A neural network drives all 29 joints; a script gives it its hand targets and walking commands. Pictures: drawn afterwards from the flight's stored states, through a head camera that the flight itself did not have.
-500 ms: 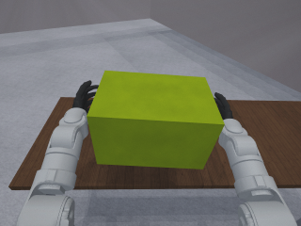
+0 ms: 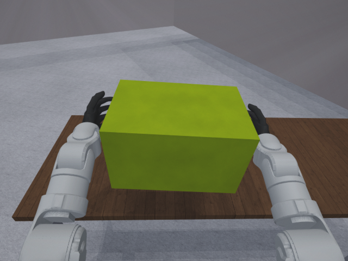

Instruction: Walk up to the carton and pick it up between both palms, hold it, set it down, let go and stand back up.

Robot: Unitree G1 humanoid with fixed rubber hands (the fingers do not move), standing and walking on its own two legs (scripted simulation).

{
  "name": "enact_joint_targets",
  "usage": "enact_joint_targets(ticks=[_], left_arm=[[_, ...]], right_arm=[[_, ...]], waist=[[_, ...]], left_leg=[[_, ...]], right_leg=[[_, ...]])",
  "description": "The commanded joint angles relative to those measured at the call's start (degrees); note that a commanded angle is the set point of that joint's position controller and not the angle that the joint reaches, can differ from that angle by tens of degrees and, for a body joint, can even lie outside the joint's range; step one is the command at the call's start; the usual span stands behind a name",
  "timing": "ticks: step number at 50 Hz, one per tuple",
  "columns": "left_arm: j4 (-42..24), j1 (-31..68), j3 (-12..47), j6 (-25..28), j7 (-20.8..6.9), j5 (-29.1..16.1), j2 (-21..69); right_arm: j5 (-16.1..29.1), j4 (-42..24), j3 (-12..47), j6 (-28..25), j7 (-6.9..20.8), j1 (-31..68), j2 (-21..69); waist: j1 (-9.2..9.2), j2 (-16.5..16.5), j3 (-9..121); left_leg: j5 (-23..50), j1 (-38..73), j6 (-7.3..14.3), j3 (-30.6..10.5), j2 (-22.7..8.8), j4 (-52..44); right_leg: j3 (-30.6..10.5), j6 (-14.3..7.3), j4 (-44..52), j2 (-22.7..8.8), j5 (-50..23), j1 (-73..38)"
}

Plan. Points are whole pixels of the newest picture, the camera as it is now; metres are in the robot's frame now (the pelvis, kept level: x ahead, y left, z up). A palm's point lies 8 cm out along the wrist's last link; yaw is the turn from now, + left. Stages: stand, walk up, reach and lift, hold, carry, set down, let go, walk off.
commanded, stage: hold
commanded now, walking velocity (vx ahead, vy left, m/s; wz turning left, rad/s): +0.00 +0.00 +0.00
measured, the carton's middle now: (176, 135) +0.38 +0.01 +0.13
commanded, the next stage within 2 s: none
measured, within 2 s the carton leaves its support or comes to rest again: neither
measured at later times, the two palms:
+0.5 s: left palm (87, 124) +0.35 +0.20 +0.19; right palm (260, 135) +0.35 -0.18 +0.17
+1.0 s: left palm (85, 122) +0.34 +0.21 +0.19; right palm (261, 131) +0.35 -0.18 +0.18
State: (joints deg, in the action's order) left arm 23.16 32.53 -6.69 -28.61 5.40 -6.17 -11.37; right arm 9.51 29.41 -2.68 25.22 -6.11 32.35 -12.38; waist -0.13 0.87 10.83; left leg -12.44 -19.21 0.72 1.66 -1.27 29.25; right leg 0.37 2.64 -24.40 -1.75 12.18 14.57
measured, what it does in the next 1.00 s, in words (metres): stands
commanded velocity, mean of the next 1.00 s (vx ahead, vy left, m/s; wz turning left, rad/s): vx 0.00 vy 0.00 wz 0.00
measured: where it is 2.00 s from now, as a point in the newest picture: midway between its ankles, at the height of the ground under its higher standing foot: outside the picture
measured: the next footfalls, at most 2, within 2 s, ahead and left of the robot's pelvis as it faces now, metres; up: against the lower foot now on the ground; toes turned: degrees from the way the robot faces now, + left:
none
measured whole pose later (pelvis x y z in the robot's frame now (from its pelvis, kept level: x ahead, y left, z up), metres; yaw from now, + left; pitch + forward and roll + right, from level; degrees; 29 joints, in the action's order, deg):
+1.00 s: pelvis -0.01 +0.00 +0.00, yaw +0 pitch +1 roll -2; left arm 21.4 34.6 -8.8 -33.4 4.2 -4.5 -11.4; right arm 9.5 28.3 -3.2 29.4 -6.1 35.1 -12.4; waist -0.1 0.9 10.8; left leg -11.5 -18.8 1.0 1.6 -1.3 29.2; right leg 0.4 2.7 -23.9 -1.7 11.0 14.0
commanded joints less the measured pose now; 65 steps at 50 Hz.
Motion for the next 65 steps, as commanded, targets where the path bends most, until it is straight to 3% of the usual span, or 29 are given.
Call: enact_joint_targets(ticks=[1,6,8,14,24,25,32,36,38,46,65], left_arm=[[-21.31,48.84,23.96,2.03,-9.30,-3.43,46.55],[-19.39,48.60,23.28,1.15,-9.83,-3.13,46.79],[-21.51,48.63,23.96,1.12,-9.90,-3.78,47.13],[-22.50,49.46,24.26,0.36,-10.20,-4.02,47.29],[-23.55,51.02,24.10,-0.85,-10.52,-4.41,47.23],[-21.05,50.33,22.99,-1.20,-10.63,-3.65,46.94],[-19.39,51.94,21.83,-1.65,-11.13,-3.22,46.78],[-19.06,51.11,21.97,-1.91,-11.56,-3.28,47.35],[-18.33,50.89,21.18,-2.10,-11.70,-2.45,46.86],[-19.85,50.54,21.92,-2.08,-12.02,-3.10,47.25],[-20.08,51.45,22.01,-1.89,-11.96,-3.21,47.18]], right_arm=[[12.64,-26.19,21.93,-5.41,7.74,56.56,39.35],[12.32,-25.80,21.42,-4.79,7.82,57.68,39.11],[12.95,-28.38,22.25,-4.98,7.79,58.58,39.80],[12.97,-27.85,21.76,-3.99,7.76,57.32,39.72],[13.27,-29.05,21.84,-2.62,7.98,59.39,40.24],[13.01,-27.82,21.18,-2.32,7.99,59.81,39.65],[12.11,-24.81,20.16,-1.66,8.48,60.26,39.83],[12.16,-25.67,20.30,-1.92,8.44,60.80,39.90],[11.93,-23.02,20.00,-1.43,8.43,59.30,39.65],[12.34,-26.01,20.66,-1.75,8.17,59.68,39.96],[12.10,-25.55,20.45,-1.46,8.11,59.58,40.07]], waist=[[0.38,1.21,24.29],[0.52,0.85,22.78],[0.39,0.43,25.29],[1.14,0.85,25.26],[0.73,0.56,26.27],[0.38,0.33,24.23],[0.33,0.28,22.38],[0.58,0.10,23.43],[0.50,0.53,21.59],[0.99,0.44,24.24],[1.16,0.74,23.67]], left_leg=[[25.58,22.91,-4.90,-5.53,1.38,-7.72],[23.15,21.63,-4.65,-5.50,1.41,-8.33],[24.46,21.94,-4.51,-5.49,1.47,-7.88],[22.25,21.40,-4.50,-5.49,1.64,-8.55],[19.61,19.84,-4.04,-5.44,1.77,-9.06],[17.42,18.66,-3.78,-5.31,1.94,-9.60],[12.88,16.77,-3.49,-5.22,1.81,-10.80],[13.80,17.03,-3.41,-5.07,1.78,-10.54],[13.19,16.81,-3.44,-5.01,1.85,-10.92],[15.92,17.95,-3.65,-5.15,2.04,-10.33],[15.43,17.84,-3.76,-5.14,2.14,-10.31]], right_leg=[[-0.48,-3.15,8.86,7.09,-13.40,-5.81],[-0.63,-3.32,9.22,6.97,-12.20,-5.82],[-0.76,-3.32,8.82,7.12,-13.91,-6.90],[-0.84,-3.46,8.90,7.08,-13.22,-7.08],[-1.29,-3.64,8.61,6.96,-12.35,-7.51],[-1.27,-3.62,9.02,7.00,-10.48,-6.96],[-1.38,-3.88,9.02,6.67,-7.38,-6.34],[-1.40,-3.80,8.87,6.65,-8.80,-7.13],[-1.46,-3.91,9.15,6.62,-7.95,-6.82],[-1.39,-3.73,8.81,6.75,-10.72,-8.07],[-1.33,-3.75,8.85,6.66,-9.41,-6.85]])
